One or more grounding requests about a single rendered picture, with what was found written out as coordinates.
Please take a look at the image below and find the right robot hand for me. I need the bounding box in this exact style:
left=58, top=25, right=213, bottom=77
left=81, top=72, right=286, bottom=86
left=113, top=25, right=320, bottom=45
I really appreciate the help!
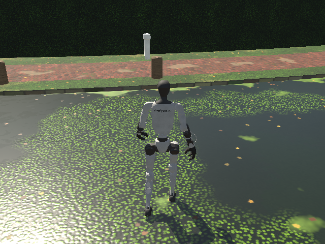
left=184, top=146, right=196, bottom=161

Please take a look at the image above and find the left robot forearm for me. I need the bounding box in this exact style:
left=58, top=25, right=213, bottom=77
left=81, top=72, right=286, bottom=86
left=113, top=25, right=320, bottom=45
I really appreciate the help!
left=137, top=121, right=144, bottom=135

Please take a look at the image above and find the right robot upper arm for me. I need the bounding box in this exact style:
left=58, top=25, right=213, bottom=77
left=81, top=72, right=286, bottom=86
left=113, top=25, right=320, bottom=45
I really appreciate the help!
left=174, top=103, right=188, bottom=132

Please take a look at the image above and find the left robot hand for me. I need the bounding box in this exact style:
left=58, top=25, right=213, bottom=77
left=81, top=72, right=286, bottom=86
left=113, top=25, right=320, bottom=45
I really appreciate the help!
left=136, top=132, right=148, bottom=140

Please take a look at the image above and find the left robot upper arm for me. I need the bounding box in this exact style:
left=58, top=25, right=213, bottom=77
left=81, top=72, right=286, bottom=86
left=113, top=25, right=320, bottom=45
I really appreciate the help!
left=139, top=102, right=153, bottom=128

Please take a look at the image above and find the robot torso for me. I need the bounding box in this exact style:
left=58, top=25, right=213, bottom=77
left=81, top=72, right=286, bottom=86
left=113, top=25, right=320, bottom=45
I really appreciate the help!
left=151, top=100, right=175, bottom=153

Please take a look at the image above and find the robot right thigh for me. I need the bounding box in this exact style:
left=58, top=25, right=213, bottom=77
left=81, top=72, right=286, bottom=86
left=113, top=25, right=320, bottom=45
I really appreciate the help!
left=169, top=141, right=179, bottom=173

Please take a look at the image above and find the right robot forearm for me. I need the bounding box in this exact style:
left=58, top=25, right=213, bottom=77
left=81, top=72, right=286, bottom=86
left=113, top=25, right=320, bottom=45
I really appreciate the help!
left=183, top=124, right=194, bottom=148

